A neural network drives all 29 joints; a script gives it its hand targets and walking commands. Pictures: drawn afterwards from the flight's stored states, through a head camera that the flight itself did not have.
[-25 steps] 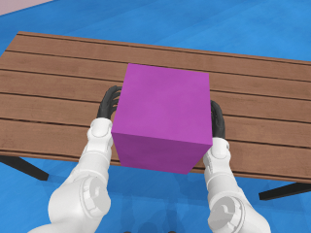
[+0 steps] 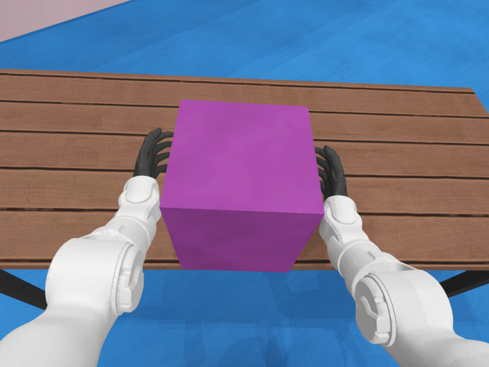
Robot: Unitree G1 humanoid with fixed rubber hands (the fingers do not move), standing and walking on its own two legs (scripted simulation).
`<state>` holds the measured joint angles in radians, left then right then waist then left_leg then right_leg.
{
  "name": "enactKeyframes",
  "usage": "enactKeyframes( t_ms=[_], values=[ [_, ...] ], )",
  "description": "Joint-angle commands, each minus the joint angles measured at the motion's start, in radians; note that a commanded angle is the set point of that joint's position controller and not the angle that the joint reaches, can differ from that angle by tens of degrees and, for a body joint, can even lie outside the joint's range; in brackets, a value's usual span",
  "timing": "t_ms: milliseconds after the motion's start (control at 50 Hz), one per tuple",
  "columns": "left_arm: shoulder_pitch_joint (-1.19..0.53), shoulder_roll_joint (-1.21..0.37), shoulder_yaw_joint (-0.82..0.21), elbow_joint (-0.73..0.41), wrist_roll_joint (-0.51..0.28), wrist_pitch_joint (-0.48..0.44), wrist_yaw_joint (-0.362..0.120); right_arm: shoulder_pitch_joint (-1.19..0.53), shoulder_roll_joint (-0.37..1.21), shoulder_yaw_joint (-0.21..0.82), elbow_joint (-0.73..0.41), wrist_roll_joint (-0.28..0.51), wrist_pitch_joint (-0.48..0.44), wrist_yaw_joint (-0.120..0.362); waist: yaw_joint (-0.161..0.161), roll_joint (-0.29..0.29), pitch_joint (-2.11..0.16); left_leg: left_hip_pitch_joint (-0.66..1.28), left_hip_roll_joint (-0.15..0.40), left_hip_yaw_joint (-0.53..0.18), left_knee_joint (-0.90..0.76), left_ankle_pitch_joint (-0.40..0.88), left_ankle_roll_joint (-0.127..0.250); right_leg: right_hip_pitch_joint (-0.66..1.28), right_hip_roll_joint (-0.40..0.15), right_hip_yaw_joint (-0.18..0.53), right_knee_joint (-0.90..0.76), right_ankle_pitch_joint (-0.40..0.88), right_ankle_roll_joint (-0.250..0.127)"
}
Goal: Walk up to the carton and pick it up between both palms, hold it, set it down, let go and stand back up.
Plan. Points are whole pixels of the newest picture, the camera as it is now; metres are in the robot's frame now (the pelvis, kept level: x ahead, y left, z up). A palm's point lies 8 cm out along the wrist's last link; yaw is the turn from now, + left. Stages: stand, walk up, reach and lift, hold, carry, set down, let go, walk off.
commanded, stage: set down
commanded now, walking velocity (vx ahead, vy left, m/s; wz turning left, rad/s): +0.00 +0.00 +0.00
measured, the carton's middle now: (239, 194) +0.42 +0.00 +0.00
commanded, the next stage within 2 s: none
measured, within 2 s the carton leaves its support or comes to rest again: neither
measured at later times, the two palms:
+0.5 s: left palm (129, 160) +0.44 +0.18 +0.07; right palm (360, 171) +0.42 -0.20 +0.07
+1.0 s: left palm (99, 112) +0.45 +0.20 +0.17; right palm (389, 130) +0.42 -0.20 +0.16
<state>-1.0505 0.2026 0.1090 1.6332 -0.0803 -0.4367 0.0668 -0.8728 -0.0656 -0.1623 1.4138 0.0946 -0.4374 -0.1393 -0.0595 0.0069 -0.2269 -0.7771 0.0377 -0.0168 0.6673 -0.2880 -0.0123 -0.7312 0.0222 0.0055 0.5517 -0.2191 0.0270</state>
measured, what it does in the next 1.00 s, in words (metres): stands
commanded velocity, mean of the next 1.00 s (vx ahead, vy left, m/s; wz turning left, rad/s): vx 0.00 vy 0.00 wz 0.00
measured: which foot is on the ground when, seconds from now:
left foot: down 0.00-1.00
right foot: down 0.00-1.00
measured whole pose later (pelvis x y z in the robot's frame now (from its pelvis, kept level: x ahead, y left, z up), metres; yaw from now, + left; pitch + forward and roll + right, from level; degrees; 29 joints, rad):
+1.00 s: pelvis -0.02 -0.02 +0.02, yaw +2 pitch +14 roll -1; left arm -1.16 0.40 -0.15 1.39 -0.36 -0.03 -0.02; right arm -1.01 -0.25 0.07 1.17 0.40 0.03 -0.15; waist -0.08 -0.02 -0.19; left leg -0.55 0.03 -0.03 0.51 -0.20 -0.02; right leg -0.52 0.02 -0.01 0.44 -0.16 0.01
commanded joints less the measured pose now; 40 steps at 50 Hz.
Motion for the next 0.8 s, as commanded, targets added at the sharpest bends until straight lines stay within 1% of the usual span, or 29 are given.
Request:
enactKeyframes(
  t_ms=[0,60,100,160,200,240,280,340,420,480,580,700,780],
  values=[
    [-0.383,0.150,-0.082,-0.051,-0.080,-0.053,-0.012,-0.407,-0.212,0.080,-0.078,0.114,-0.044,0.009,-0.003,0.080,-0.655,0.446,-0.027,0.049,0.067,0.582,-0.110,0.191,0.035,-0.094,0.058,0.404,-0.003],
    [-0.409,0.172,-0.152,-0.036,-0.148,-0.058,-0.027,-0.441,-0.264,0.143,-0.057,0.194,-0.035,0.031,-0.004,0.084,-0.640,0.426,-0.028,0.042,0.079,0.539,-0.110,0.107,0.034,-0.106,0.080,0.319,-0.010],
    [-0.441,0.183,-0.204,-0.053,-0.198,-0.062,-0.035,-0.469,-0.289,0.180,-0.074,0.238,-0.022,0.046,-0.002,0.093,-0.654,0.416,-0.029,0.041,0.085,0.505,-0.109,0.059,0.032,-0.113,0.092,0.263,-0.014],
    [-0.492,0.188,-0.283,-0.121,-0.270,-0.055,-0.044,-0.503,-0.309,0.221,-0.130,0.283,0.008,0.069,0.000,0.112,-0.710,0.418,-0.026,0.039,0.100,0.479,-0.110,0.008,0.028,-0.119,0.109,0.222,-0.017],
    [-0.516,0.188,-0.322,-0.185,-0.307,-0.039,-0.050,-0.518,-0.313,0.235,-0.179,0.303,0.034,0.082,0.000,0.123,-0.763,0.425,-0.024,0.037,0.112,0.477,-0.108,-0.001,0.026,-0.117,0.116,0.226,-0.018],
    [-0.528,0.189,-0.339,-0.247,-0.328,-0.016,-0.058,-0.529,-0.314,0.239,-0.230,0.311,0.064,0.087,-0.001,0.125,-0.814,0.430,-0.026,0.037,0.120,0.476,-0.103,0.015,0.026,-0.109,0.115,0.244,-0.018],
    [-0.526,0.206,-0.332,-0.278,-0.329,0.011,-0.065,-0.531,-0.326,0.231,-0.259,0.310,0.092,0.084,-0.005,0.117,-0.836,0.418,-0.032,0.039,0.118,0.455,-0.094,0.045,0.024,-0.098,0.109,0.256,-0.016],
    [-0.523,0.247,-0.299,-0.300,-0.316,0.047,-0.071,-0.538,-0.347,0.206,-0.300,0.295,0.125,0.065,-0.010,0.091,-0.842,0.382,-0.045,0.049,0.099,0.401,-0.079,0.113,0.022,-0.080,0.095,0.266,-0.009],
    [-0.523,0.291,-0.256,-0.309,-0.293,0.094,-0.072,-0.550,-0.351,0.180,-0.352,0.269,0.170,0.031,-0.013,0.052,-0.815,0.333,-0.060,0.060,0.051,0.331,-0.062,0.231,0.018,-0.060,0.073,0.280,0.000],
    [-0.530,0.308,-0.239,-0.306,-0.284,0.130,-0.071,-0.559,-0.341,0.171,-0.379,0.255,0.211,0.011,-0.011,0.035,-0.770,0.322,-0.065,0.063,0.007,0.298,-0.054,0.299,0.014,-0.053,0.052,0.279,0.002],
    [-0.548,0.311,-0.242,-0.288,-0.287,0.187,-0.073,-0.576,-0.324,0.180,-0.385,0.260,0.277,-0.001,-0.011,0.034,-0.677,0.360,-0.061,0.055,-0.056,0.281,-0.047,0.347,0.008,-0.053,0.008,0.273,-0.004],
    [-0.569,0.310,-0.264,-0.271,-0.299,0.244,-0.082,-0.599,-0.320,0.202,-0.358,0.287,0.338,0.001,-0.020,0.047,-0.575,0.430,-0.053,0.041,-0.106,0.283,-0.042,0.354,0.003,-0.057,-0.046,0.264,-0.011],
    [-0.583,0.316,-0.274,-0.286,-0.304,0.279,-0.087,-0.615,-0.327,0.209,-0.353,0.300,0.371,0.003,-0.026,0.059,-0.539,0.480,-0.050,0.037,-0.129,0.297,-0.044,0.361,0.003,-0.059,-0.079,0.268,-0.016]
  ],
)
